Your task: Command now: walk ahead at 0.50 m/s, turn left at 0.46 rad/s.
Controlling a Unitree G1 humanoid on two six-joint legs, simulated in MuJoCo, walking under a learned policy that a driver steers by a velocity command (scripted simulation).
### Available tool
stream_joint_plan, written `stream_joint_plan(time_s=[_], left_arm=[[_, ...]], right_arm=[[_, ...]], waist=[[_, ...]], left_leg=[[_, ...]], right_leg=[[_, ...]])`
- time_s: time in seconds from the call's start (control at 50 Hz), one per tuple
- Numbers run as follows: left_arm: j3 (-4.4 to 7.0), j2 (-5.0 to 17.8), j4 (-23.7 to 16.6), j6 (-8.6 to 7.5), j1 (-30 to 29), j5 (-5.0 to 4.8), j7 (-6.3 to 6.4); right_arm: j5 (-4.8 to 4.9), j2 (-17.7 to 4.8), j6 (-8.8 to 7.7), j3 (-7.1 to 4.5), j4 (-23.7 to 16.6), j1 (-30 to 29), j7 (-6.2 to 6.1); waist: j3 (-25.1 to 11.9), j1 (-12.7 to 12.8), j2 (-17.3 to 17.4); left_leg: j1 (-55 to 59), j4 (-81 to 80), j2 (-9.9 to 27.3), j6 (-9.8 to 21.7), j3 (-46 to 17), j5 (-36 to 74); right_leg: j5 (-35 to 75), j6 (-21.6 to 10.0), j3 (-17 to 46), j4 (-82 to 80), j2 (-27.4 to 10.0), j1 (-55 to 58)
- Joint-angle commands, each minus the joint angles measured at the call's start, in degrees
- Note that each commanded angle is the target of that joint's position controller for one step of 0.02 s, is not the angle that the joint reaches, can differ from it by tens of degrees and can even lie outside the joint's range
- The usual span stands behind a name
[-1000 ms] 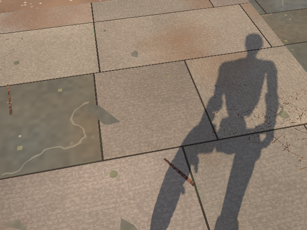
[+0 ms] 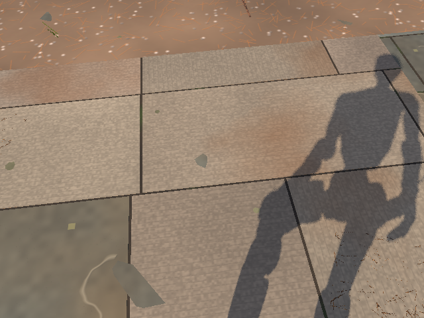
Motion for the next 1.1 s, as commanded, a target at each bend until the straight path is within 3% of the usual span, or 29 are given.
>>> stream_joint_plan(time_s=[0.02, 0.1, 0.2, 0.26, 0.3, 0.32, 0.34, 0.36, 0.38, 0.4, 0.42, 0.46, 0.5, 0.58, 0.64, 0.74, 0.78, 0.82, 0.84, 0.86, 0.88, 0.9, 0.92, 0.94, 0.98, 1.02, 1.1], left_arm=[[0.52, 4.4, -1.7, -1.21, 2.9, 0.0, 0.3], [0.22, 4.5, -1.0, -1.17, 5.4, 0.06, 0.62], [0.59, 6.6, 0.5, -0.24, 9.9, 0.26, 1.52], [1.19, 8.7, 0.3, 0.74, 8.7, 0.54, 2.06], [1.74, 10.4, -0.4, 1.82, 7.8, 0.59, 1.8], [1.81, 10.7, -1.5, 2.09, 6.4, 0.3, 1.31], [0.79, 5.4, -4.4, 2.02, 7.1, -0.25, 0.71], [1.04, 6.1, -8.8, 1.43, 3.8, -0.53, -0.2], [1.24, 7.8, -10.1, 0.81, -3.2, 0.01, -0.49], [0.93, 7.3, -10.6, 0.03, -3.5, -0.51, -0.68], [1.0, 7.1, -9.5, 0.0, -2.0, -0.27, -0.5], [0.91, 6.4, -9.0, 2.11, 0.3, 1.7, -0.64], [0.85, 5.9, -9.9, 3.7, -0.6, 2.06, -1.13], [0.61, 6.3, -13.0, 4.62, -7.5, 1.52, -0.92], [0.15, 6.6, -15.4, 4.85, -12.8, 1.0, -0.76], [-0.72, 7.8, -18.2, 4.27, -18.7, 0.26, -0.37], [-0.65, 9.2, -17.7, 3.66, -15.8, 0.08, -0.02], [-0.07, 11.2, -15.6, 2.89, -7.5, 0.09, 0.75], [0.26, 12.3, -14.5, 1.9, -1.2, 0.6, 1.31], [0.71, 16.2, -15.2, 1.76, 2.5, 0.94, 1.98], [1.09, 17.2, -16.7, 3.2, -0.4, -0.37, 1.58], [0.34, 12.6, -18.1, 4.19, -4.2, -0.9, 1.16], [-0.89, 8.5, -18.9, 4.59, -7.1, -0.99, 1.32], [-1.46, 7.3, -19.2, 5.18, -9.8, -0.35, 1.54], [-1.02, 9.2, -18.8, 5.47, -10.4, 0.62, 1.97], [-0.61, 10.1, -18.5, 5.22, -9.2, 0.95, 1.76], [-0.03, 11.0, -18.4, 5.55, -8.2, 0.83, 1.62]], right_arm=[[-0.08, 0.2, 0.83, 0.07, -2.9, 0.4, 0.84], [0.09, 0.6, 0.56, 0.79, -6.3, -8.3, 1.61], [-0.35, 0.0, 0.39, 1.26, -9.8, -15.4, 2.12], [-0.55, -1.7, 0.52, 0.43, -9.3, -11.5, 1.72], [-0.68, -4.0, 0.09, -0.87, -6.8, -2.2, 1.22], [-1.27, -6.5, -0.42, -2.1, -4.5, 5.6, 0.61], [-1.71, -12.6, -0.63, -3.75, -4.4, 8.0, -0.11], [-0.26, -16.1, 0.05, -4.35, -5.7, 7.4, 0.0], [0.6, -14.1, 0.56, -3.82, -5.2, 5.9, -0.42], [1.05, -11.5, 0.41, -3.08, -5.2, 3.2, -0.75], [1.0, -9.2, -0.01, -2.45, -5.5, 0.4, -0.92], [1.71, -7.2, -1.18, -1.53, -6.1, -1.4, -1.32], [2.09, -8.2, -2.29, -1.57, -5.7, 0.7, -1.19], [1.72, -10.2, -2.03, -1.78, -5.5, 5.7, -1.38], [1.64, -10.3, -1.02, -1.68, -5.9, 8.4, -1.72], [0.94, -10.7, 0.39, -1.8, -6.8, 11.0, -2.66], [0.5, -11.3, 0.69, -2.03, -8.0, 8.9, -2.99], [0.88, -12.6, 0.24, -2.35, -9.9, 4.2, -2.67], [1.87, -11.9, -0.41, -2.06, -11.2, 1.8, -2.11], [2.9, -7.0, -0.71, -0.88, -13.5, 4.8, -2.12], [3.08, -8.5, 0.32, -1.53, -13.5, 13.9, -2.75], [0.7, -11.2, 1.82, -1.87, -10.3, 14.4, -3.1], [-0.27, -11.6, 2.6, -2.04, -10.5, 9.5, -2.39], [-0.15, -10.7, 3.33, -2.02, -11.2, 7.5, -1.74], [0.1, -9.4, 4.91, -1.59, -11.8, 6.7, -0.48], [0.73, -9.0, 5.32, -1.37, -12.7, 6.0, -0.02], [0.33, -8.5, 6.09, -0.76, -15.1, 1.3, 0.63]], waist=[[1.8, -1.0, -6.1], [3.5, 0.4, -6.0], [4.1, 2.1, -6.2], [0.7, -0.5, -8.4], [-4.8, -4.3, -8.5], [-8.8, -8.4, -5.3], [-13.6, -7.1, 4.3], [-16.5, -5.6, 7.6], [-8.6, -5.8, -0.8], [-3.5, -3.6, -2.1], [-1.0, -0.7, -5.1], [-1.7, 2.1, -3.6], [-2.3, 2.5, -2.7], [-1.6, 0.5, -0.2], [-2.5, -1.6, 1.8], [-2.9, -4.2, 2.9], [-3.2, -2.5, 3.3], [-5.4, 1.9, 3.6], [-8.2, 5.6, 1.2], [-16.2, 4.7, -10.0], [-24.7, -0.7, -19.0], [-19.5, -1.9, -9.1], [-11.8, -1.2, -4.7], [-7.8, -2.2, -4.8], [-4.4, -2.2, -10.2], [-5.8, -2.2, -9.8], [-5.8, -1.0, -10.0]], left_leg=[[-6.3, -1.2, 2.0, -0.7, 0.0, 6.4], [-6.1, -14.6, 0.8, -1.1, 3.3, 12.8], [-3.8, -25.4, -1.4, 1.4, 8.4, 9.5], [3.4, -26.9, -6.0, 4.9, 11.0, 1.1], [14.1, -30.6, -9.5, 7.6, 10.8, -3.0], [26.3, -36.5, -8.6, 9.7, 6.7, -1.6], [41.8, -37.8, 7.2, 14.9, -15.3, -4.4], [48.5, -47.2, 16.3, 22.1, -43.5, -3.0], [43.8, -49.1, 14.7, 19.5, -34.5, -1.7], [36.3, -50.1, 13.0, 17.0, -27.9, 3.3], [30.6, -50.7, 9.7, 14.1, -22.4, 10.4], [25.0, -51.1, 5.1, 12.0, -15.6, 19.1], [24.0, -51.1, 3.1, 11.8, -13.6, 24.8], [24.7, -47.0, 0.9, 8.0, -10.7, 46.4], [28.2, -44.1, 0.1, 5.7, -11.6, 49.5], [34.7, -39.0, 1.0, 5.0, -16.0, 50.4], [33.8, -35.3, 0.8, 3.7, -18.0, 50.5], [29.5, -28.4, -1.8, 0.9, -18.9, 50.4], [23.9, -19.3, -4.7, -0.8, -18.4, 42.0], [14.8, -2.2, -10.7, -2.5, -11.2, 1.5], [8.5, 9.0, -16.3, -3.1, -6.6, -27.7], [6.3, 13.3, -11.5, -3.4, -7.0, -23.5], [5.5, 12.5, -9.9, -4.2, -5.9, -20.0], [5.5, 10.1, -8.3, -5.0, -5.0, -17.5], [7.4, 8.6, -7.6, -6.3, -3.0, -13.7], [7.7, 6.7, -7.7, -6.5, -2.2, -12.5], [6.1, -1.4, -5.4, -6.3, -0.9, -10.8]], right_leg=[[14.3, -2.2, 7.7, -10.7, -15.7, 0.2], [21.2, -1.3, 2.0, -10.0, -14.4, 2.0], [32.2, -1.4, -1.9, -6.7, -17.1, 10.9], [54.2, -1.3, -4.4, 3.4, -18.0, 14.7], [55.6, -1.5, -4.7, 19.7, -18.2, 13.5], [44.3, 0.2, -5.4, 34.0, -17.0, 5.7], [4.2, 2.6, -4.7, 53.2, -11.3, -13.9], [-20.8, 4.8, 6.1, 66.6, 0.1, -30.8], [-14.4, 4.2, 12.3, 65.0, -4.6, -37.2], [-9.1, 3.9, 12.1, 60.1, -6.5, -35.8], [-6.9, 4.1, 12.3, 54.8, -8.2, -32.0], [-6.0, 5.6, 12.7, 49.6, -9.4, -25.5], [-5.1, 7.0, 11.7, 46.8, -9.0, -25.4], [0.3, 8.5, 9.9, 39.9, -7.1, -28.7], [3.4, 8.1, 10.1, 34.0, -5.3, -30.4], [4.8, 6.3, 11.2, 23.5, -1.8, -30.1], [3.4, 4.9, 12.6, 17.9, -0.6, -24.2], [6.0, 2.8, 12.3, 9.0, 1.1, -10.5], [18.3, 1.2, 15.2, 3.6, -3.4, 1.3], [46.6, -2.7, 28.2, 8.2, -20.7, 15.0], [59.8, -12.2, 44.2, 7.3, -31.6, 17.7], [47.4, -12.7, 41.5, 5.7, -29.4, 10.4], [36.5, -11.0, 33.0, 3.4, -24.5, 3.1], [26.1, -8.5, 27.3, 0.5, -20.4, -1.8], [19.2, -7.4, 19.9, -2.5, -16.0, -8.1], [18.7, -8.0, 17.1, -2.9, -16.0, -8.1], [6.5, -8.3, 15.0, -4.8, -17.8, -6.4]])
